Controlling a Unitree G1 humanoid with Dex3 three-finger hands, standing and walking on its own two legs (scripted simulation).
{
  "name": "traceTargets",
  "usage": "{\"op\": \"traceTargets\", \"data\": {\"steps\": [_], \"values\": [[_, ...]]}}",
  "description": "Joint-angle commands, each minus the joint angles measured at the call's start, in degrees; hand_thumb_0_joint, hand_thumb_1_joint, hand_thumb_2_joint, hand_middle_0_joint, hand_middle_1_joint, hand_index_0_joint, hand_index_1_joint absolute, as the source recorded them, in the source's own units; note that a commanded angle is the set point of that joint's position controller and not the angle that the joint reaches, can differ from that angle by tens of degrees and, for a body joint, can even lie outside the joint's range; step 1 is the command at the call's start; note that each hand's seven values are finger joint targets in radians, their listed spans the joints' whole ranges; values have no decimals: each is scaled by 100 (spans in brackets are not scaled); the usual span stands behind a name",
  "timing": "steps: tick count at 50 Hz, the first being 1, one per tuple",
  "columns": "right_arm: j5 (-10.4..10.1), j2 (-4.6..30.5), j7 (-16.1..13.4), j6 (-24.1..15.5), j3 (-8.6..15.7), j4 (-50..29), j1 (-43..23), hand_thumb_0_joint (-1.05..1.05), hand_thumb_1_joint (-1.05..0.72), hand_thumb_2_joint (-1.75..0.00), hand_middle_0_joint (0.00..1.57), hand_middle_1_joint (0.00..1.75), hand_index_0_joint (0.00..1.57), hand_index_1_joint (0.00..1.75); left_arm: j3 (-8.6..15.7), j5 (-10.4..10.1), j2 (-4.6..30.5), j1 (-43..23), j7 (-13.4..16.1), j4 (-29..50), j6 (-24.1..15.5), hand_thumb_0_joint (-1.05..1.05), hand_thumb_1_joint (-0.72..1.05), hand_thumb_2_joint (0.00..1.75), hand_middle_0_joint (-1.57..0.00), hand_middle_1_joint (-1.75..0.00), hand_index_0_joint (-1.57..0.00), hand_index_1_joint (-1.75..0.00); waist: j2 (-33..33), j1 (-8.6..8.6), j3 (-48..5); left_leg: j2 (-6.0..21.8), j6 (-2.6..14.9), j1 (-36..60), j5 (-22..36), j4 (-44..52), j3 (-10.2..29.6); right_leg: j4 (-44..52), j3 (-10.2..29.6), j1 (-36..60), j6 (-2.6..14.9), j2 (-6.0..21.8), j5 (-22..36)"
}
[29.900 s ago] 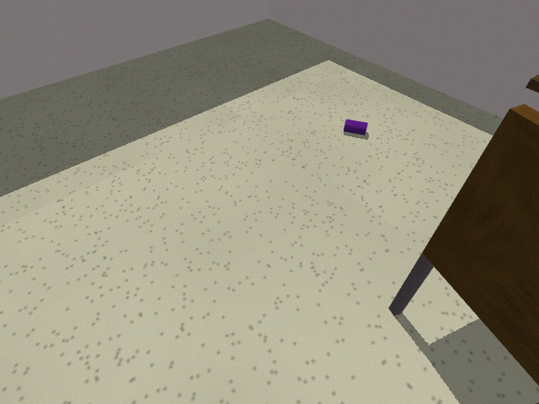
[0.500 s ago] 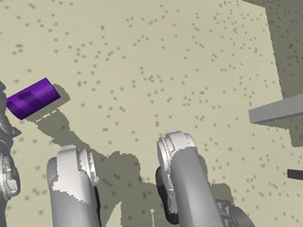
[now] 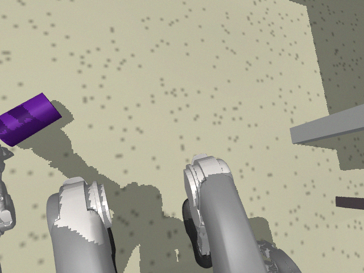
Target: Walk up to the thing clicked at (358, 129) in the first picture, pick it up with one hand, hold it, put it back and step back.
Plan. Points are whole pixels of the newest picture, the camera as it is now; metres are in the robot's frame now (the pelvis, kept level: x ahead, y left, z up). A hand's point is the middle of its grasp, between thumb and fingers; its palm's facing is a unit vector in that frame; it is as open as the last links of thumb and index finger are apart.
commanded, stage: rise first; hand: left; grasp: from above
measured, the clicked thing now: (27, 119) +0.49 +0.32 -0.28
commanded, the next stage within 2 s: approach in 0.96 s
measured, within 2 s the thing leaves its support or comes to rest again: neither
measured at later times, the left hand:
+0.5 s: hand out of the picture +0.45 +0.35 -0.17, palm faces -0.34 -0.23 -0.91, open 13.5 cm
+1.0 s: hand out of the picture +0.44 +0.35 -0.15, palm faces -0.35 -0.22 -0.91, open 13.1 cm
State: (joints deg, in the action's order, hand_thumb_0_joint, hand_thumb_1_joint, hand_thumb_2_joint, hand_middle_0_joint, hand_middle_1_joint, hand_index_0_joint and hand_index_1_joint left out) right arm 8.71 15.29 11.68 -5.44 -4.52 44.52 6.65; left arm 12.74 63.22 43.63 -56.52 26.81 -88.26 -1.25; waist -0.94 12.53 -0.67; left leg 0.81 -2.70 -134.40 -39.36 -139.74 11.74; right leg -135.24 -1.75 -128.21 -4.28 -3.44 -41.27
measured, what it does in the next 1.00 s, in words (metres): stands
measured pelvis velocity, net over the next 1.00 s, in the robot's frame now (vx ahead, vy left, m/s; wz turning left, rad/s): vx -0.01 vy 0.00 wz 0.00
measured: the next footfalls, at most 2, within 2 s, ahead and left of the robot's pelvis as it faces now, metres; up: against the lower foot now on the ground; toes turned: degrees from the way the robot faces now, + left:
none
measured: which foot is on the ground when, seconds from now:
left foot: down 0.00-1.00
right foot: down 0.00-1.00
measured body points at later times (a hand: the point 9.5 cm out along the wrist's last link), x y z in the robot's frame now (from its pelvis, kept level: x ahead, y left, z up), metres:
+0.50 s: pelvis +0.00 +0.00 +0.00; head +0.25 +0.08 +0.37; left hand +0.46 +0.36 -0.12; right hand +0.05 -0.26 -0.10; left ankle +0.07 +0.14 -0.29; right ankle +0.09 -0.14 -0.29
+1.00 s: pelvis -0.01 +0.00 +0.01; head +0.23 +0.08 +0.38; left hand +0.45 +0.36 -0.10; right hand +0.06 -0.27 -0.10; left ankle +0.07 +0.14 -0.29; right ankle +0.09 -0.14 -0.29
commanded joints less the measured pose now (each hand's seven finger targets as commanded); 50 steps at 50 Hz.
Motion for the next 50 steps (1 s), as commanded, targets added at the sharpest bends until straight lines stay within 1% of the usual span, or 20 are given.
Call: {"op": "traceTargets", "data": {"steps": [1, 5, 13, 14, 17, 19, 20, 22, 24, 28, 31, 33, 34, 36, 38, 41, 43, 45, 47, 50], "values": [[-11, 1465, -58, -18, 406, -57, 1202, 0, -90, -90, 20, 30, 20, 30, 23, 18, 1583, -1699, 223, 732, -12, 0, -45, 89, -19, -92, -19, -93, 1870, 96, -3893, 50, 374, 3057, 1078, 1345, -807, 1251, -879, 1675, 589, -56, 1514], [18, 1503, -49, -18, 383, -86, 1205, 0, -90, -90, 20, 30, 20, 30, 82, 26, 1691, -1777, 230, 672, -9, 0, -45, 89, -21, -90, -20, -91, 1825, 130, -3857, 46, 390, 2945, 889, 1346, -809, 1316, -877, 1710, 577, -74, 1352], [8, 1538, -39, -29, 382, -99, 1221, 0, -90, -90, 20, 30, 20, 30, 53, 45, 1681, -1796, 234, 653, 97, 0, -44, 89, -22, -89, -21, -91, 1938, 146, -3918, 63, 363, 3184, 1048, 1354, -783, 1274, -902, 1638, 584, -68, 1494], [11, 1530, -32, -42, 372, -95, 1268, 0, -90, -90, 20, 30, 20, 30, 35, 8, 1680, -1952, 228, 761, 97, 0, -44, 89, -22, -88, -21, -90, 1985, 215, -3896, 72, 362, 3196, 1099, 1339, -780, 1264, -900, 1635, 577, -57, 1546], [-6, 1538, -20, -36, 360, -106, 1261, 0, -90, -90, 20, 30, 20, 30, 72, -22, 1730, -1878, 209, 705, 130, 0, -44, 88, -22, -89, -20, -90, 2075, 164, -3910, 65, 341, 3211, 1160, 1395, -756, 1204, -918, 1612, 591, -47, 1580], [-4, 1551, -1, -30, 367, -90, 1301, 0, -90, -90, 20, 30, 20, 30, 7, -39, 1639, -1918, 160, 687, 152, 0, -44, 89, -22, -89, -20, -90, 1967, 209, -3931, 63, 362, 3147, 1162, 1367, -764, 1259, -904, 1672, 580, -66, 1608], [-12, 1560, 5, -16, 368, -123, 1296, 0, -90, -90, 20, 30, 20, 30, 97, -36, 1825, -1969, 152, 777, 150, 0, -44, 88, -22, -88, -21, -90, 1969, 153, -3988, 62, 373, 3111, 1133, 1367, -777, 1281, -885, 1711, 580, -65, 1578], [-3, 1534, 15, -20, 363, -127, 1286, 0, -90, -90, 20, 30, 20, 30, -31, -61, 1643, -1808, 84, 635, 169, 0, -44, 88, -23, -88, -21, -90, 1888, 207, -3826, 66, 385, 3033, 1107, 1320, -804, 1329, -865, 1760, 559, -62, 1569], [-16, 1576, 13, -17, 366, -129, 1325, 0, -90, -90, 20, 30, 20, 30, 91, -69, 1821, -1853, 61, 769, 150, 0, -43, 88, -24, -87, -22, -88, 1844, 154, -3940, 47, 389, 2991, 1066, 1365, -797, 1332, -870, 1832, 561, -66, 1522], [-35, 1547, 29, 6, 374, -177, 1331, 0, -90, -90, 20, 30, 20, 30, 30, -92, 1687, -1732, -27, 812, 138, 0, -41, 86, -25, -86, -23, -87, 1853, 133, -4026, 46, 371, 3092, 1165, 1395, -784, 1326, -881, 1902, 562, -59, 1599], [-75, 1589, 29, 35, 417, -178, 1338, 0, -90, -90, 20, 30, 20, 30, 35, -66, 1749, -1865, -49, 984, 121, 0, -40, 85, -26, -85, -24, -87, 1943, 129, -4038, 39, 361, 3159, 1138, 1438, -785, 1333, -879, 1800, 576, -58, 1565], [-67, 1569, 35, 45, 406, -198, 1374, 0, -90, -90, 20, 30, 20, 30, 0, -100, 1697, -1860, -60, 952, 97, 0, -40, 85, -26, -85, -24, -86, 1759, 208, -3970, 39, 389, 3007, 1117, 1380, -792, 1385, -868, 1900, 551, -61, 1575], [-75, 1567, 30, 53, 399, -191, 1369, 0, -90, -90, 20, 30, 20, 30, 15, -74, 1724, -1849, -56, 967, 91, 0, -42, 86, -25, -85, -23, -87, 1779, 160, -4008, 36, 383, 3050, 1132, 1407, -794, 1386, -864, 1910, 558, -58, 1593], [-59, 1519, 31, 45, 392, -193, 1370, 0, -90, -90, 20, 30, 20, 30, -80, -83, 1612, -1802, -97, 884, 85, 0, -40, 85, -26, -86, -24, -87, 1687, 203, -3826, 43, 403, 2968, 1046, 1371, -826, 1464, -831, 1903, 540, -69, 1530], [-65, 1563, 25, 45, 391, -186, 1351, 0, -90, -90, 20, 30, 20, 30, 34, -71, 1824, -1835, -74, 978, 54, 0, -38, 83, -27, -84, -26, -86, 1847, 103, -3896, 26, 384, 2951, 1017, 1428, -839, 1438, -826, 1920, 559, -62, 1472], [-49, 1534, 22, 38, 404, -185, 1352, 0, -90, -90, 20, 30, 20, 30, -103, -46, 1641, -1813, -94, 900, 58, 0, -39, 84, -27, -84, -26, -86, 1809, 172, -3888, 39, 380, 3050, 962, 1458, -827, 1485, -844, 1896, 563, -71, 1424], [-68, 1565, 9, 51, 410, -206, 1360, 0, -90, -90, 20, 30, 20, 30, -27, -36, 1803, -1952, -83, 985, 45, 0, -38, 84, -28, -82, -27, -84, 1806, 181, -3954, 29, 385, 3047, 925, 1474, -826, 1501, -837, 1891, 566, -67, 1375], [-69, 1524, 7, 42, 411, -198, 1317, 0, -90, -90, 20, 30, 20, 30, -134, -48, 1628, -1806, -90, 798, 40, 0, -40, 85, -28, -82, -25, -84, 1790, 171, -3762, 33, 374, 2991, 818, 1516, -817, 1489, -855, 1775, 585, -72, 1267], [-63, 1566, -11, 42, 401, -213, 1345, 0, -90, -90, 20, 30, 20, 30, -173, -30, 1599, -1982, -68, 859, 42, 0, -37, 83, -28, -84, -26, -85, 1866, 232, -3815, 33, 367, 3070, 830, 1544, -800, 1506, -871, 1761, 587, -67, 1297], [-73, 1574, -19, 27, 399, -201, 1327, 0, -89, -90, 20, 30, 20, 30, -123, -43, 1655, -1924, -32, 703, 55, 0, -38, 83, -26, -84, -25, -85, 1820, 187, -3667, 27, 369, 2965, 766, 1567, -799, 1493, -864, 1657, 593, -48, 1216]]}}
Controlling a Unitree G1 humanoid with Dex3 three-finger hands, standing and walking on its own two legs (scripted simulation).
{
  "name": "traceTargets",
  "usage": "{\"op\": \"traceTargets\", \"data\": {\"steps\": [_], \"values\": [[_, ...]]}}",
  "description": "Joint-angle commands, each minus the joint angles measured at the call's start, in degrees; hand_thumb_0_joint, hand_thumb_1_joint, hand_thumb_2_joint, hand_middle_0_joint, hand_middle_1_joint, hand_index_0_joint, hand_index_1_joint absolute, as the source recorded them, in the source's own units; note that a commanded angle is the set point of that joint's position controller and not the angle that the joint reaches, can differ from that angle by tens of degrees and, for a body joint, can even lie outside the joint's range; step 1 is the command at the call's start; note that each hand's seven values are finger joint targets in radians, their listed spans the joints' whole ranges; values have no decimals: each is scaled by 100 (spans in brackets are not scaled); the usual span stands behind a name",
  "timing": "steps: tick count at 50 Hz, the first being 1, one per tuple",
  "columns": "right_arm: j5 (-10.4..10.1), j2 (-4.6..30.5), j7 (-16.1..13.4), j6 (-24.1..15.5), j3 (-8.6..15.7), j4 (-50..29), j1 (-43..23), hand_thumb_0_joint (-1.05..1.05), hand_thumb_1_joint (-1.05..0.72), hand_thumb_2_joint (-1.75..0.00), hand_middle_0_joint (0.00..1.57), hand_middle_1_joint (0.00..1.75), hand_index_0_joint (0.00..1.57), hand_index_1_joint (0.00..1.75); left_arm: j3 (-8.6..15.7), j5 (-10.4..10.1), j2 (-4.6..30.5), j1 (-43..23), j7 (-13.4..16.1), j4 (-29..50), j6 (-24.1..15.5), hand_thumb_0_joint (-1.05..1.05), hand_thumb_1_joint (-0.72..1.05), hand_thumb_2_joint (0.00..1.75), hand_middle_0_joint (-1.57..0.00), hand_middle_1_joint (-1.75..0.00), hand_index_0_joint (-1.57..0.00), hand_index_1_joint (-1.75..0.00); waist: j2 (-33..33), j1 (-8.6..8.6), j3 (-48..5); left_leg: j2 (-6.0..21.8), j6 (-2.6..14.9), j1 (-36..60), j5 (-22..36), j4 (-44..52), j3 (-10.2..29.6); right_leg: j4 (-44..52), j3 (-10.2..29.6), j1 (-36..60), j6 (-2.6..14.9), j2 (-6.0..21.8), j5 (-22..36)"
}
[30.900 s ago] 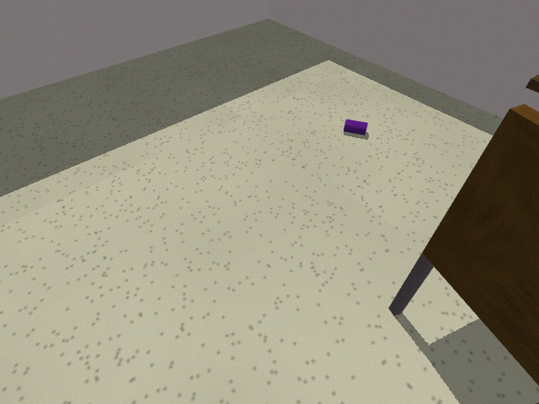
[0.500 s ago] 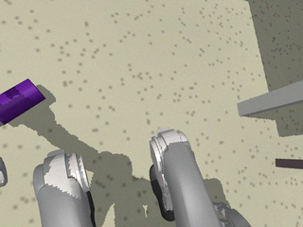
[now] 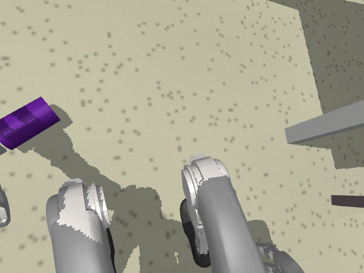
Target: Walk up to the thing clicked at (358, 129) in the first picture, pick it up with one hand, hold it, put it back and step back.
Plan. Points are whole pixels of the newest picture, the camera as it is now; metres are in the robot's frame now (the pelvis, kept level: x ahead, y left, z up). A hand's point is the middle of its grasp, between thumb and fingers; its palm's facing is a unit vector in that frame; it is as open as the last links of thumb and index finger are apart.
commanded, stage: approach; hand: left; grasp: from above
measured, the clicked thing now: (27, 122) +0.50 +0.32 -0.29
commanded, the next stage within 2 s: rest palm in 0.76 s
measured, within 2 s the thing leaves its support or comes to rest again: neither
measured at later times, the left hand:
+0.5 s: hand (15, 88) +0.53 +0.29 -0.14, palm faces -0.29 -0.21 -0.93, open 14.0 cm
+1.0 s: hand out of the picture +0.47 +0.33 -0.16, palm faces -0.34 -0.19 -0.92, open 14.3 cm
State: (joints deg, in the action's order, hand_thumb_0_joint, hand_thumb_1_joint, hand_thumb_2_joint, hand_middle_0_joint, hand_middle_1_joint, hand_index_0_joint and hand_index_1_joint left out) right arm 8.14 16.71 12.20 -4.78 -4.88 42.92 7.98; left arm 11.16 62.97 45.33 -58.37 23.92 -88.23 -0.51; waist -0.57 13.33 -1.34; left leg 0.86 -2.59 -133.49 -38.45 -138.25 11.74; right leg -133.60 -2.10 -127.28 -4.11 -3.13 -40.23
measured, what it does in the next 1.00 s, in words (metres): stands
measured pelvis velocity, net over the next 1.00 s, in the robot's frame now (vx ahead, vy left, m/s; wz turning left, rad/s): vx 0.00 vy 0.00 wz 0.00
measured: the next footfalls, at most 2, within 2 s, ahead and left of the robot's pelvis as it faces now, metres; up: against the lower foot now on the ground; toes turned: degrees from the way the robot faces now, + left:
none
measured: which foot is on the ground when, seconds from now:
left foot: down 0.00-1.00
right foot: down 0.00-1.00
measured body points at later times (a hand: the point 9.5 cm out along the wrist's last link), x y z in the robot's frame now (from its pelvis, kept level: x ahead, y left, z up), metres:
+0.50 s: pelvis +0.00 +0.00 +0.00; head +0.25 +0.07 +0.37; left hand +0.54 +0.29 -0.09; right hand +0.02 -0.27 -0.09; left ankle +0.08 +0.14 -0.30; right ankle +0.10 -0.14 -0.29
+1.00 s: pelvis +0.00 +0.00 -0.01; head +0.24 +0.07 +0.36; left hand +0.49 +0.33 -0.11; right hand +0.05 -0.27 -0.11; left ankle +0.08 +0.14 -0.30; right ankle +0.10 -0.14 -0.29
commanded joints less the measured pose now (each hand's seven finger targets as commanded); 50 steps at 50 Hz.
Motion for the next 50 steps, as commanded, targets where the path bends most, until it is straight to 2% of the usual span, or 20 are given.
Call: {"op": "traceTargets", "data": {"steps": [1, 3, 5, 8, 10, 13, 16, 20, 25, 27, 28, 30, 32, 33, 35, 40, 42, 45, 48, 50], "values": [[-9, 1452, -77, -46, 407, -33, 1208, 0, -90, -90, 20, 30, 20, 30, 44, 12, 1493, -1704, 255, 589, -15, 0, -38, 83, -27, -83, -26, -85, 1714, 140, -3612, 24, 357, 2885, 733, 1409, -775, 1294, -851, 1584, 574, -80, 1169], [1, 1449, -89, -60, 390, -44, 1209, 0, -90, -90, 20, 30, 20, 30, 20, -1, 1481, -1863, 270, 681, -27, 0, -45, 90, -27, -80, -22, -85, 1701, 175, -3658, 34, 366, 2975, 835, 1368, -776, 1295, -839, 1595, 558, -65, 1281], [11, 1431, -72, -71, 376, -33, 1217, 0, -89, -90, 20, 30, 20, 30, -53, 22, 1452, -1947, 288, 686, -22, 0, -47, 91, -21, -88, -19, -90, 1876, 205, -3769, 39, 352, 3042, 915, 1346, -784, 1268, -834, 1611, 570, -85, 1379], [36, 1490, -79, -116, 406, -1, 1321, 0, -89, -90, 20, 30, 20, 30, -156, -13, 1245, -2385, 398, 910, 6, 0, -49, 93, -20, -87, -17, -90, 2028, 341, -3895, 57, 326, 3176, 889, 1377, -766, 1285, -870, 1535, 573, -79, 1373], [56, 1458, -90, -153, 407, 40, 1308, 0, -89, -90, 20, 30, 20, 30, -351, -27, 990, -2633, 460, 825, 45, 0, -51, 94, -20, -87, -17, -90, 2200, 471, -3834, 86, 300, 3252, 703, 1412, -747, 1305, -904, 1319, 596, -109, 1214], [91, 1492, -109, -188, 400, 127, 1434, 0, -89, -90, 20, 30, 20, 30, -492, -43, 842, -3134, 556, 808, 151, 0, -51, 94, -18, -90, -16, -93, 2098, 656, -3819, 93, 323, 3098, 613, 1368, -767, 1431, -876, 1391, 577, -133, 1176], [93, 1545, -129, -203, 326, 153, 1475, 0, -89, -90, 20, 30, 20, 30, -475, 4, 1100, -3362, 607, 562, 321, 0, -55, 98, -15, -92, -12, -95, 2199, 639, -3979, 110, 330, 3113, 781, 1330, -775, 1391, -852, 1473, 578, -151, 1349], [96, 1604, -124, -191, 179, 34, 1477, 0, -89, -90, 20, 30, 20, 30, -282, 111, 1341, -3266, 633, -9, 638, 0, -56, 98, -14, -95, -11, -97, 2223, 584, -3962, 91, 330, 3086, 973, 1410, -765, 1312, -873, 1559, 591, -121, 1486], [33, 1614, -95, -158, 5, -142, 1406, 0, -89, -90, 20, 30, 20, 30, -254, 17, 1460, -2692, 419, -362, 998, 0, -60, 100, -11, -98, -8, -100, 1896, 494, -3861, 53, 430, 2693, 1274, 1346, -834, 1340, -792, 2066, 527, -148, 1790], [-18, 1588, -104, -134, -27, -242, 1310, 0, -89, -89, 20, 30, 20, 30, -233, -83, 1629, -2342, 291, -317, 1054, 0, -59, 100, -11, -97, -9, -99, 1679, 358, -3969, 65, 467, 2548, 1316, 1320, -841, 1377, -763, 2318, 491, -186, 1821], [-28, 1584, -110, -121, -35, -281, 1361, 0, -89, -89, 20, 30, 20, 30, -227, -108, 1574, -2237, 225, -313, 1065, 0, -59, 100, -11, -97, -9, -99, 1561, 396, -3963, 55, 478, 2483, 1311, 1328, -844, 1383, -747, 2449, 467, -174, 1823], [-50, 1548, -116, -100, -20, -285, 1319, 0, -89, -89, 20, 30, 20, 30, -193, -231, 1604, -2026, 110, -121, 1044, 0, -58, 98, -11, -97, -9, -99, 1503, 291, -3905, 59, 479, 2444, 1229, 1348, -827, 1383, -751, 2408, 467, -178, 1695], [-47, 1502, -108, -91, -6, -304, 1350, 0, -89, -89, 20, 30, 20, 30, -256, -335, 1536, -2179, -19, 318, 925, 0, -58, 98, -9, -100, -8, -101, 1526, 401, -3815, 64, 484, 2406, 1142, 1303, -808, 1388, -727, 2387, 459, -187, 1632], [-47, 1470, -116, -76, 8, -294, 1343, 0, -89, -89, 20, 30, 20, 30, -221, -355, 1566, -2145, -34, 366, 845, 0, -59, 99, -10, -99, -8, -100, 1450, 355, -3858, 84, 468, 2392, 1085, 1288, -802, 1380, -745, 2458, 466, -208, 1567], [-15, 1415, -110, -51, 34, -302, 1380, 0, -89, -89, 20, 30, 20, 30, -254, -398, 1451, -2254, -112, 675, 623, 0, -58, 98, -10, -98, -9, -99, 1576, 490, -3734, 70, 442, 2422, 945, 1254, -784, 1381, -735, 2348, 473, -192, 1423], [42, 1445, -152, -31, 129, -189, 1417, 0, -89, -89, 20, 30, 20, 30, -228, -105, 1569, -2608, 6, 1317, 136, 0, -57, 99, -12, -96, -10, -98, 2233, 497, -3902, 67, 311, 2938, 730, 1253, -765, 1259, -819, 1948, 572, -185, 1149], [45, 1466, -168, -40, 174, -150, 1428, 0, -89, -89, 20, 30, 20, 30, -313, -43, 1351, -2696, 133, 1401, 72, 0, -57, 100, -11, -97, -9, -99, 2397, 553, -3881, 62, 284, 3059, 641, 1278, -767, 1262, -856, 1708, 595, -160, 1086], [55, 1447, -187, -69, 237, -54, 1430, 0, -88, -90, 20, 30, 20, 30, -502, -47, 925, -2569, 285, 1015, 111, 0, -61, 106, -8, -91, -3, -96, 2266, 634, -3756, 63, 282, 3066, 535, 1297, -770, 1332, -885, 1489, 599, -157, 1016], [86, 1487, -193, -133, 207, 29, 1493, 0, -88, -90, 20, 30, 20, 30, -569, -144, 777, -2462, 449, 227, 247, 0, -61, 107, -7, -93, -3, -97, 1869, 657, -3355, 60, 326, 2651, 555, 1260, -770, 1375, -901, 1455, 573, -156, 1095], [109, 1533, -187, -188, 159, 70, 1522, 0, -88, -90, 20, 30, 20, 30, -642, -173, 722, -2354, 464, -285, 315, 0, -61, 106, -7, -93, -3, -97, 1445, 766, -3101, 60, 375, 2416, 558, 1205, -708, 1406, -923, 1488, 536, -164, 1128]]}}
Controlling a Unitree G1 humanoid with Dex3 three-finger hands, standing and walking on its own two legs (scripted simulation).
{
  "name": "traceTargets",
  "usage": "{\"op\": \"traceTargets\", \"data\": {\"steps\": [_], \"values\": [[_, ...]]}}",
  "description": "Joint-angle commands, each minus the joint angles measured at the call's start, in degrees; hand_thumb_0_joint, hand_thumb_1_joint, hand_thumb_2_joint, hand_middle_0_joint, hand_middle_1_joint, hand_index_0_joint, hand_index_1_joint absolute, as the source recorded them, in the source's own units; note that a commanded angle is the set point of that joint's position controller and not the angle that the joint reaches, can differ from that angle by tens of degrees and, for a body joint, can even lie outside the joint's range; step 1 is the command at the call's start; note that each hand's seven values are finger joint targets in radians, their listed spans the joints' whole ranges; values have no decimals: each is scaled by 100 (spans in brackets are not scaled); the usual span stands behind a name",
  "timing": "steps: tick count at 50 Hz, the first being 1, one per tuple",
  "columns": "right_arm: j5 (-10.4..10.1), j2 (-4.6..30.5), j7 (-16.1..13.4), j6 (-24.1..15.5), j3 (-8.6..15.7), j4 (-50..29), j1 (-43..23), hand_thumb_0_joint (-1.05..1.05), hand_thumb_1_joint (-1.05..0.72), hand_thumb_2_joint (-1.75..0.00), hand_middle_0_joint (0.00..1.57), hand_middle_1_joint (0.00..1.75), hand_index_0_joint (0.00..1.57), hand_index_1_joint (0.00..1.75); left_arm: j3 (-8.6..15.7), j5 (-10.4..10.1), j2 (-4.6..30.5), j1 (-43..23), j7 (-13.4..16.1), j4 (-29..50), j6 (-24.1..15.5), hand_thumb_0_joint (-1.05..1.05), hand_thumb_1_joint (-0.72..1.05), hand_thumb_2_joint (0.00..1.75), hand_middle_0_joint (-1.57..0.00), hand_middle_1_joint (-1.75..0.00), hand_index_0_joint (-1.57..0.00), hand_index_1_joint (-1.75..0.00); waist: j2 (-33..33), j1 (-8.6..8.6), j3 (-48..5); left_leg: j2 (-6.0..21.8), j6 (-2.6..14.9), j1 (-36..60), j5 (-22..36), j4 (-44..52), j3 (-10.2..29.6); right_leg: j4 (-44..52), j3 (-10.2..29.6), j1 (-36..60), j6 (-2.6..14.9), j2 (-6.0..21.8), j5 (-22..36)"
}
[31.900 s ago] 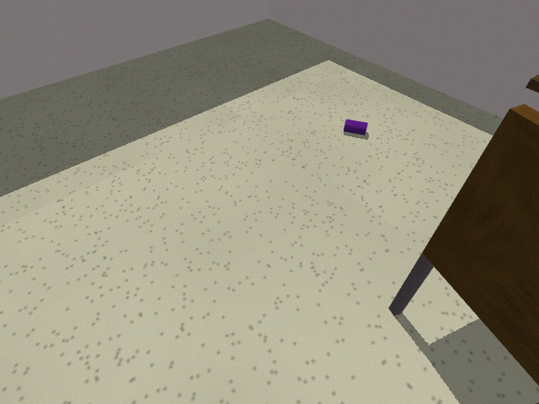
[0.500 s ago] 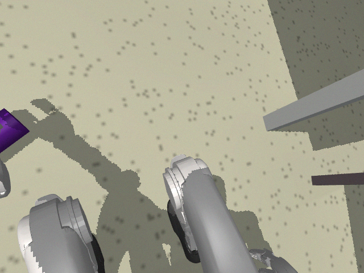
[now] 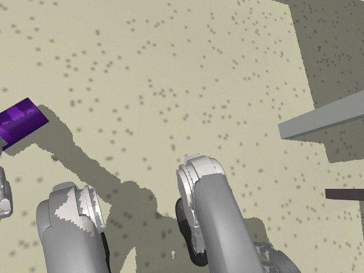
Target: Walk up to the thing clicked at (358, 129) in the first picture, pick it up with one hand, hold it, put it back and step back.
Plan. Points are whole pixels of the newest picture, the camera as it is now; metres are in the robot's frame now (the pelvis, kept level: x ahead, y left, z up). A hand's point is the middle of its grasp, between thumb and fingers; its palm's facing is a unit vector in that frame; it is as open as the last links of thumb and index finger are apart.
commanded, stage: rest palm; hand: left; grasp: from above
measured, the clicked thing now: (13, 124) +0.50 +0.32 -0.28
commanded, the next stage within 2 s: close in 1.54 s
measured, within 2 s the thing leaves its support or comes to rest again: neither
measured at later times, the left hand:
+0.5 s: hand (5, 122) +0.48 +0.32 -0.22, palm faces -0.36 -0.22 -0.91, open 14.5 cm
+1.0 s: hand (6, 128) +0.47 +0.32 -0.24, palm faces -0.39 -0.24 -0.89, open 14.5 cm
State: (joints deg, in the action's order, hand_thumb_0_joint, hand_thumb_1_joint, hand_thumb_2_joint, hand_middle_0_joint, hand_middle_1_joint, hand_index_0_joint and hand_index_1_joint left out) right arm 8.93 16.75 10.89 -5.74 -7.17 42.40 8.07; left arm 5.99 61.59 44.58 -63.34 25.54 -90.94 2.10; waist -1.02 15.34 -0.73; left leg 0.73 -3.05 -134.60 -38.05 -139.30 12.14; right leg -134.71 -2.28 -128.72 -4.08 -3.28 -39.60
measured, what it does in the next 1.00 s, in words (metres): stands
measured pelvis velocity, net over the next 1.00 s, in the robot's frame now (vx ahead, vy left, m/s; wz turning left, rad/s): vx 0.00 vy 0.01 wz -0.08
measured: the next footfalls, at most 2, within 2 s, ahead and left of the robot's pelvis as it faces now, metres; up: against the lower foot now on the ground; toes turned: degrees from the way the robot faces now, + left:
none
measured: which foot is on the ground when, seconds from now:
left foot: down 0.00-1.00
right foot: down 0.00-1.00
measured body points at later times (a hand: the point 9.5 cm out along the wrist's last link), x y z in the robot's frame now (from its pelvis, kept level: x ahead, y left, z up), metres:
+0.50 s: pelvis +0.01 +0.01 -0.01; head +0.29 +0.09 +0.33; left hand +0.50 +0.32 -0.17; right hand +0.02 -0.25 -0.08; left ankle +0.08 +0.14 -0.29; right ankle +0.10 -0.13 -0.29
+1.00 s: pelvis +0.00 +0.01 -0.01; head +0.28 +0.10 +0.33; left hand +0.49 +0.33 -0.19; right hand +0.02 -0.25 -0.07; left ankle +0.08 +0.14 -0.29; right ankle +0.10 -0.13 -0.29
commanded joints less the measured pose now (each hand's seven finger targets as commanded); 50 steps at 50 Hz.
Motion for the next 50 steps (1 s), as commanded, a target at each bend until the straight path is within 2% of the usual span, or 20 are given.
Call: {"op": "traceTargets", "data": {"steps": [1, 4, 11, 14, 17, 23, 26, 27, 28, 29, 30, 31, 32, 37, 39, 41, 42, 44, 45, 50], "values": [[46, 1542, -56, -123, 355, 139, 1493, 0, -88, -89, 20, 30, 20, 30, -69, -17, 984, -1859, 301, -102, 71, 0, -61, 103, -7, -95, -4, -98, 1469, 495, -3112, 70, 436, 2459, 512, 1289, -755, 1508, -887, 1638, 525, -147, 1056], [80, 1605, -53, -195, 216, 42, 1381, 0, -88, -89, 20, 30, 20, 30, 115, 57, 1419, -2049, 349, -125, 51, 0, -59, 102, -7, -96, -5, -99, 1670, 411, -3303, 91, 420, 2701, 792, 1239, -711, 1317, -945, 1754, 536, -128, 1291], [156, 1675, -14, -329, 34, -186, 1203, 0, -88, -90, 20, 30, 20, 30, 359, 311, 1797, -2052, 718, -268, -55, 0, -61, 102, -7, -95, -4, -98, 2064, 513, -3401, 132, 408, 2936, 892, 1173, -728, 1212, -963, 1927, 536, -150, 1425], [213, 1695, 7, -393, -24, -183, 1217, 0, -88, -90, 20, 30, 20, 30, 434, 259, 1929, -2110, 893, -217, -49, 0, -61, 102, -8, -94, -4, -97, 2101, 598, -3359, 161, 425, 2851, 829, 1115, -738, 1263, -941, 2042, 506, -174, 1446], [236, 1709, 28, -445, -39, -217, 1197, 0, -89, -90, 20, 30, 20, 30, 601, 195, 2179, -2115, 1002, 158, -44, 0, -61, 104, -8, -92, -4, -96, 2316, 486, -3685, 195, 402, 3041, 957, 1069, -728, 1252, -952, 2207, 499, -177, 1558], [275, 1723, 154, -548, -58, -75, 1274, 0, -88, -90, 20, 30, 20, 30, 455, 77, 1983, -1975, 909, 100, 3, 0, -61, 103, -8, -91, -4, -95, 2483, 664, -3512, 233, 361, 3182, 1201, 952, -612, 1097, -1067, 2036, 517, -180, 1735], [287, 1763, 225, -574, -74, -48, 1375, 0, -89, -90, 20, 30, 20, 30, 447, 12, 1993, -1698, 827, 3, 7, 0, -61, 103, -8, -92, -4, -96, 2260, 661, -3423, 237, 389, 3021, 1316, 929, -593, 1166, -1055, 2305, 478, -205, 1865], [257, 1791, 233, -597, -88, -92, 1313, 0, -88, -90, 20, 30, 20, 30, 502, -47, 2101, -1806, 830, 216, -11, 0, -61, 102, -8, -92, -4, -95, 2305, 562, -3542, 246, 378, 3079, 1351, 950, -564, 1156, -1081, 2245, 495, -208, 1857], [278, 1780, 257, -592, -84, 22, 1428, 0, -89, -90, 20, 30, 20, 30, 440, 8, 1954, -1461, 793, -223, 38, 0, -61, 103, -8, -93, -4, -96, 2291, 630, -3401, 233, 365, 3108, 1388, 973, -573, 1134, -1090, 2287, 502, -209, 1881], [262, 1805, 271, -606, -75, -71, 1348, 0, -89, -90, 20, 30, 20, 30, 468, -45, 2009, -1686, 801, 145, -6, 0, -61, 101, -8, -94, -4, -97, 2404, 578, -3510, 248, 344, 3180, 1403, 1017, -526, 1112, -1125, 2181, 519, -215, 1857], [276, 1805, 300, -605, -88, 7, 1436, 0, -89, -90, 20, 30, 20, 30, 423, 15, 1911, -1515, 784, -128, 29, 0, -61, 103, -8, -93, -4, -96, 2454, 656, -3387, 241, 324, 3270, 1546, 1009, -516, 1066, -1148, 2173, 529, -208, 1959], [263, 1817, 311, -616, -85, 17, 1400, 0, -89, -90, 20, 30, 20, 30, 436, -55, 1944, -1613, 785, -68, 6, 0, -61, 101, -8, -94, -4, -97, 2371, 607, -3346, 252, 341, 3126, 1406, 1012, -484, 1072, -1163, 2114, 534, -230, 1846], [251, 1787, 330, -625, -124, -107, 1287, 0, -89, -90, 20, 30, 20, 30, 332, -17, 1921, -1670, 761, 17, -18, 0, -61, 103, -8, -93, -4, -97, 2320, 629, -3315, 249, 364, 3052, 1365, 991, -496, 1104, -1135, 2167, 524, -239, 1839], [264, 1932, 346, -654, -147, 4, 1456, 0, -89, -90, 20, 30, 20, 30, 487, 31, 2150, -1781, 854, -117, -89, 0, -60, 102, -9, -93, -5, -97, 2312, 739, -3256, 264, 353, 3088, 1372, 991, -443, 1101, -1179, 2183, 514, -239, 1852], [257, 1898, 356, -704, -196, -158, 1244, 0, -89, -90, 20, 30, 20, 30, 356, 35, 2053, -2014, 921, 12, -160, 0, -61, 102, -8, -93, -5, -96, 2305, 761, -3193, 259, 357, 3044, 1168, 999, -440, 1135, -1192, 2103, 526, -255, 1694], [290, 1929, 351, -719, -197, 6, 1345, 0, -89, -90, 20, 30, 20, 30, 335, 93, 1976, -1732, 986, -592, -132, 0, -60, 101, -8, -95, -5, -97, 2240, 853, -2845, 268, 349, 2909, 990, 1023, -441, 1133, -1220, 2006, 529, -281, 1554], [298, 1971, 354, -750, -226, -111, 1287, 0, -89, -90, 20, 30, 20, 30, 315, 123, 2084, -2039, 1009, -290, -188, 0, -60, 100, -8, -95, -5, -98, 2260, 891, -2901, 263, 372, 2873, 896, 1002, -437, 1185, -1212, 2038, 513, -282, 1503], [318, 2009, 352, -779, -214, -44, 1425, 0, -89, -90, 20, 30, 20, 30, 442, 149, 2192, -1932, 1052, -643, -160, 0, -58, 99, -8, -96, -6, -98, 2111, 965, -2625, 250, 393, 2720, 714, 970, -446, 1206, -1213, 1938, 496, -243, 1326], [335, 2017, 346, -795, -220, -41, 1342, 0, -89, -90, 20, 30, 20, 30, 357, 126, 2184, -1930, 1041, -619, -178, 0, -59, 99, -8, -95, -6, -98, 2104, 943, -2611, 242, 396, 2696, 574, 993, -468, 1277, -1179, 1932, 497, -254, 1212], [369, 2074, 330, -864, -290, -121, 1277, 0, -89, -90, 20, 30, 20, 30, 411, 139, 2377, -2057, 1149, -580, -202, 0, -57, 99, -9, -97, -7, -99, 2306, 953, -2811, 292, 334, 2989, 835, 1024, -393, 1203, -1265, 2075, 499, -257, 1427]]}}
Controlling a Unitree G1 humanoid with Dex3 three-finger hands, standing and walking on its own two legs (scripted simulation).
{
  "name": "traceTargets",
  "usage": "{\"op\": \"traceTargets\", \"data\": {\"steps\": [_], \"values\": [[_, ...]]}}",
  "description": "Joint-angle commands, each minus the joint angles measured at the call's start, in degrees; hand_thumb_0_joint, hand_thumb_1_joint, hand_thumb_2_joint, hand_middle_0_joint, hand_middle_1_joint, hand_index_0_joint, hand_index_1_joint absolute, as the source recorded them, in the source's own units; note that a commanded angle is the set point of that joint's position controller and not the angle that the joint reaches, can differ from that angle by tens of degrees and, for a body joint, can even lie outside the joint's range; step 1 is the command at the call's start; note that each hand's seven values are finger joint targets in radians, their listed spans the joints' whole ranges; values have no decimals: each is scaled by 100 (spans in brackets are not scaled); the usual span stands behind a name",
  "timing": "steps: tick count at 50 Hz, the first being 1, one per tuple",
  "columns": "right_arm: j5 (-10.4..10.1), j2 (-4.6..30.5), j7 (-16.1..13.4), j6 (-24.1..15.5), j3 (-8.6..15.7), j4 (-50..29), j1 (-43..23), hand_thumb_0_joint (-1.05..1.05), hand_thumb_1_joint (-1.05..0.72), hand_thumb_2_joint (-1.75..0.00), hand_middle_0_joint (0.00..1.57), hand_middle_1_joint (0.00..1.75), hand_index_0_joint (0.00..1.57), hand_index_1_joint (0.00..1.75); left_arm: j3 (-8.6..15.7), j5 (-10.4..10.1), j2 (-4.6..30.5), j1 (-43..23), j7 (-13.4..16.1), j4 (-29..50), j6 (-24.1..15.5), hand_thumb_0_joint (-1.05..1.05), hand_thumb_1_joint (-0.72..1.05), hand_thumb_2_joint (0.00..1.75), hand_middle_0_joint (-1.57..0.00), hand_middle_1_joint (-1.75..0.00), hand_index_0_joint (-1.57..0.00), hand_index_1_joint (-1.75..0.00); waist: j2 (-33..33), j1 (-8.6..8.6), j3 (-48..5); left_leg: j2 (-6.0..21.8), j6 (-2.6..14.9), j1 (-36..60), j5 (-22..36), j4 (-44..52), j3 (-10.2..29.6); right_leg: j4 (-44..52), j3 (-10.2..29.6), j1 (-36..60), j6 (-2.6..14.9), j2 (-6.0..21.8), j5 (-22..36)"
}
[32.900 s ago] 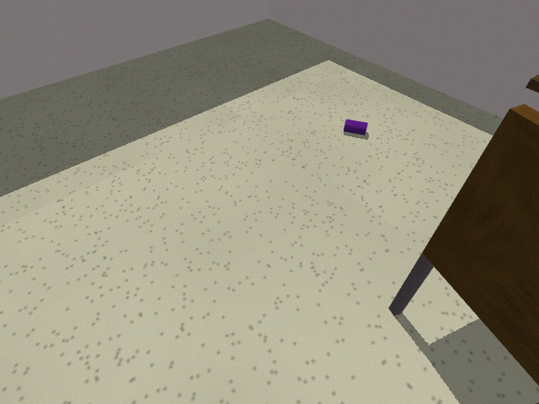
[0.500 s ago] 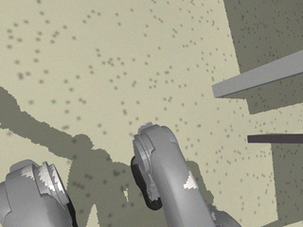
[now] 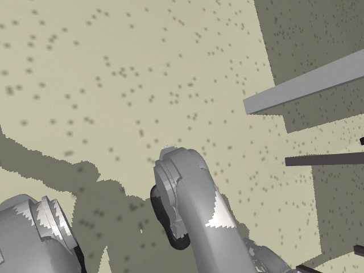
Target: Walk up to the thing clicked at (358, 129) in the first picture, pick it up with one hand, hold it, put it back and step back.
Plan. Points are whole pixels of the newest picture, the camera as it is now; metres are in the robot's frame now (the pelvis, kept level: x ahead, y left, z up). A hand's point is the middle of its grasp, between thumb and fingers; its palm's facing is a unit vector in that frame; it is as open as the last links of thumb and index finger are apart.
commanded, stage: rest palm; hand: left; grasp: from above
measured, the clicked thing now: out of the picture +0.47 +0.35 -0.28
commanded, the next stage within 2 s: close in 0.54 s
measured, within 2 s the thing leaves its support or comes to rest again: neither
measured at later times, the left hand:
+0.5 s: hand out of the picture +0.45 +0.35 -0.24, palm faces -0.37 -0.28 -0.88, open 14.1 cm
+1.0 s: hand out of the picture +0.46 +0.34 -0.24, palm faces -0.35 -0.26 -0.90, open 12.6 cm
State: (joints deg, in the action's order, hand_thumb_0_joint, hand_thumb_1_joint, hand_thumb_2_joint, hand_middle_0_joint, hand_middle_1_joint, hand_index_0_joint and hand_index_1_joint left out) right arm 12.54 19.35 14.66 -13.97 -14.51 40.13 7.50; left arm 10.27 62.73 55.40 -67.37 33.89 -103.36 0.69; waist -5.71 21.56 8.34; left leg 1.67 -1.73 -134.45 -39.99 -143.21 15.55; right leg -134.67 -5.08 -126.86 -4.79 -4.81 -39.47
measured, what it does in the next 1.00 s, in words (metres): stands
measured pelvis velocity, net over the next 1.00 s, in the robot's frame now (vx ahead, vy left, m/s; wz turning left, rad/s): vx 0.00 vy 0.01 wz -0.04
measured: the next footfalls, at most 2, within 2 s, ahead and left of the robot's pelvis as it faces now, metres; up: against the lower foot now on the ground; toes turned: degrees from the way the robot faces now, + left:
none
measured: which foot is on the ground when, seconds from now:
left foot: down 0.00-1.00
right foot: down 0.00-1.00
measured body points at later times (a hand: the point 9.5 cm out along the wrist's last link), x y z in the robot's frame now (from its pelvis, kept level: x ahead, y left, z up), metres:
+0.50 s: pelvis +0.00 +0.01 +0.00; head +0.29 +0.12 +0.33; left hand +0.47 +0.36 -0.19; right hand +0.03 -0.24 -0.06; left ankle +0.07 +0.14 -0.28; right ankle +0.11 -0.14 -0.28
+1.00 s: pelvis +0.00 +0.01 +0.00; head +0.29 +0.13 +0.32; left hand +0.48 +0.35 -0.19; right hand +0.03 -0.24 -0.04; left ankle +0.07 +0.14 -0.28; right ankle +0.11 -0.14 -0.28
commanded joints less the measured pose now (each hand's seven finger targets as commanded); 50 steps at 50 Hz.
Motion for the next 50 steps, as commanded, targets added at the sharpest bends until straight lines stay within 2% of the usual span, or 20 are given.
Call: {"op": "traceTargets", "data": {"steps": [1, 11, 13, 14, 15, 16, 17, 18, 19, 20, 22, 24, 30, 32, 34, 41, 44, 45, 46, 50], "values": [[18, 1797, -45, -38, 438, 68, 1295, 0, -89, -90, 20, 30, 20, 30, -77, 19, 1237, -1571, 325, 614, -52, 0, -56, 99, -11, -96, -8, -98, 2732, 367, -3667, 193, 208, 2955, 979, 1412, -740, 1225, -976, 1910, 570, -116, 1394], [-5, 1883, 58, -46, 398, 56, 1211, 0, -89, -90, 20, 30, 20, 30, 81, 30, 1531, -1445, 380, 730, 63, 0, -55, 97, -11, -93, -9, -95, 3169, 263, -3788, 242, 125, 3218, 1444, 1439, -632, 1043, -1024, 1885, 596, -110, 1728], [-4, 1853, 91, -69, 362, -8, 1185, 0, -89, -90, 20, 30, 20, 30, -71, 16, 1303, -1634, 354, 928, 66, 0, -54, 95, -11, -93, -9, -95, 3207, 323, -3821, 242, 105, 3351, 1628, 1408, -603, 989, -1041, 1837, 591, -95, 1872], [42, 1900, 97, -53, 379, 79, 1247, 0, -89, -90, 20, 30, 20, 30, -19, 52, 1326, -1276, 365, 438, 129, 0, -53, 94, -12, -93, -10, -95, 3132, 392, -3682, 243, 106, 3291, 1563, 1442, -620, 1038, -1048, 1899, 598, -124, 1841], [27, 1846, 122, -79, 340, -16, 1204, 0, -90, -90, 20, 30, 20, 30, -154, 39, 1237, -1560, 327, 758, 87, 0, -52, 94, -12, -93, -10, -95, 3122, 425, -3505, 238, 140, 3104, 1489, 1383, -641, 1047, -1018, 1860, 581, -138, 1808], [23, 1952, 107, -61, 374, 81, 1259, 0, -89, -90, 20, 30, 20, 30, 74, 4, 1527, -1248, 344, 387, 114, 0, -52, 94, -12, -93, -10, -94, 2911, 365, -3513, 237, 166, 2944, 1358, 1396, -633, 1136, -1018, 1926, 568, -138, 1715], [26, 1952, 100, -45, 367, 19, 1349, 0, -89, -90, 20, 30, 20, 30, 119, 9, 1561, -1159, 328, 429, 113, 0, -51, 95, -13, -93, -11, -95, 2787, 382, -3465, 219, 195, 2843, 1364, 1360, -677, 1185, -976, 2113, 544, -130, 1756], [15, 1897, 116, -68, 330, -43, 1281, 0, -89, -90, 20, 30, 20, 30, -26, -72, 1420, -1525, 288, 748, 59, 0, -52, 94, -13, -92, -11, -94, 2938, 370, -3526, 216, 189, 2838, 1272, 1388, -660, 1166, -972, 1999, 562, -115, 1642], [33, 1907, 97, -57, 347, -4, 1234, 0, -90, -90, 20, 30, 20, 30, -42, -87, 1358, -1192, 290, 477, 79, 0, -53, 96, -13, -93, -10, -95, 2844, 350, -3543, 236, 168, 2970, 1282, 1442, -652, 1191, -1002, 2064, 575, -136, 1659], [28, 1891, 103, -82, 339, 4, 1286, 0, -90, -90, 20, 30, 20, 30, -84, -55, 1336, -1371, 266, 658, 59, 0, -52, 94, -13, -94, -11, -96, 2973, 404, -3544, 230, 161, 3025, 1307, 1427, -629, 1137, -1027, 1950, 577, -133, 1647], [19, 1939, 104, -105, 320, 27, 1325, 0, -90, -90, 20, 30, 20, 30, 85, -52, 1569, -1332, 258, 496, 13, 0, -50, 93, -13, -95, -12, -96, 2868, 428, -3451, 250, 155, 3006, 1217, 1438, -548, 1079, -1076, 1869, 576, -112, 1553], [33, 1945, 105, -100, 337, -59, 1304, 0, -90, -90, 20, 30, 20, 30, 37, -70, 1507, -1327, 262, 527, -43, 0, -48, 94, -16, -92, -14, -94, 2737, 517, -3426, 239, 190, 2917, 1177, 1389, -581, 1172, -1037, 2033, 549, -120, 1578], [57, 1974, 81, -145, 257, 21, 1277, 0, -89, -90, 20, 30, 20, 30, -7, 34, 1637, -1502, 360, 598, -181, 0, -42, 93, -18, -94, -17, -95, 2991, 515, -3418, 261, 134, 3070, 1143, 1421, -537, 1103, -1107, 1903, 561, -113, 1526], [76, 1961, 88, -152, 280, -9, 1233, 0, -90, -90, 20, 30, 20, 30, -91, 56, 1491, -1531, 362, 636, -176, 0, -40, 94, -21, -94, -19, -96, 3096, 548, -3459, 273, 107, 3255, 1257, 1397, -533, 1082, -1125, 1906, 570, -116, 1621], [96, 1950, 96, -162, 186, -10, 1219, 0, -89, -90, 20, 30, 20, 30, -54, 54, 1592, -1580, 448, 575, -177, 0, -34, 83, -24, -90, -24, -90, 2997, 562, -3421, 274, 126, 3085, 1215, 1376, -537, 1127, -1128, 1986, 543, -124, 1635], [77, 2018, 122, -140, 279, 4, 1231, 0, -89, -90, 20, 30, 20, 30, 13, 46, 1694, -1542, 523, 713, -32, 0, -27, 76, -29, -83, -29, -83, 3281, 454, -3605, 288, 82, 3302, 1432, 1433, -554, 1146, -1115, 2022, 563, -126, 1782], [80, 2001, 169, -158, 272, -52, 1216, 0, -89, -90, 20, 30, 20, 30, -148, 2, 1503, -1626, 442, 762, 56, 0, -25, 73, -29, -83, -30, -82, 3214, 557, -3429, 293, 103, 3252, 1500, 1397, -546, 1135, -1102, 1967, 555, -132, 1870], [76, 2043, 165, -131, 271, -35, 1278, 0, -89, -90, 20, 30, 20, 30, 52, -13, 1619, -1218, 439, 449, 122, 0, -24, 73, -30, -82, -31, -81, 3114, 507, -3586, 285, 103, 3238, 1653, 1434, -536, 1168, -1112, 2150, 546, -129, 1985], [42, 2010, 168, -130, 285, -71, 1260, 0, -89, -90, 20, 30, 20, 30, -102, -44, 1521, -1370, 381, 645, 120, 0, -22, 71, -32, -80, -33, -79, 3074, 505, -3457, 272, 130, 3119, 1569, 1383, -572, 1162, -1068, 2088, 544, -127, 1924], [23, 2044, 142, -81, 276, -56, 1262, 0, -89, -90, 20, 30, 20, 30, 51, -104, 1704, -1221, 312, 565, 146, 0, -19, 68, -36, -77, -36, -77, 3048, 417, -3523, 287, 126, 3068, 1411, 1521, -526, 1194, -1095, 2133, 568, -129, 1770]]}}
